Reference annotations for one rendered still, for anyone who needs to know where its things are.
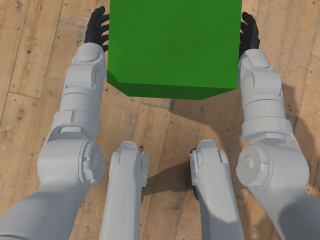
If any right robot upper arm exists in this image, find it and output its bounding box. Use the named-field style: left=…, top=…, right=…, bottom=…
left=236, top=142, right=320, bottom=240

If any robot right forearm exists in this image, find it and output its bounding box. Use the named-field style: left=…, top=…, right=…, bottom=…
left=237, top=48, right=310, bottom=173

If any robot left forearm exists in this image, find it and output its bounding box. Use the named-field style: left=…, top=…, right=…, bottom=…
left=37, top=42, right=107, bottom=179

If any robot left shin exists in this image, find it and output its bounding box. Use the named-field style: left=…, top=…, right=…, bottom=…
left=108, top=141, right=140, bottom=179

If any left robot hand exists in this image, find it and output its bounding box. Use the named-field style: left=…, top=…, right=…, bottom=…
left=84, top=6, right=110, bottom=53

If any left robot upper arm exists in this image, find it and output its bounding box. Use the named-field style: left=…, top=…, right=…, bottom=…
left=0, top=138, right=106, bottom=240

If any robot shin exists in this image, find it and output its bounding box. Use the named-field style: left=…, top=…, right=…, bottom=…
left=195, top=139, right=230, bottom=190
left=108, top=141, right=140, bottom=179

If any robot right shin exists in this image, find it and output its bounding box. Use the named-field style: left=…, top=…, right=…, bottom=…
left=195, top=139, right=230, bottom=190

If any carton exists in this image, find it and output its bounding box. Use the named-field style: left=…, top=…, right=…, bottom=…
left=107, top=0, right=242, bottom=100

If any right robot hand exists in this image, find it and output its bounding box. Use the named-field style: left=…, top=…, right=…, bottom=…
left=238, top=11, right=260, bottom=60

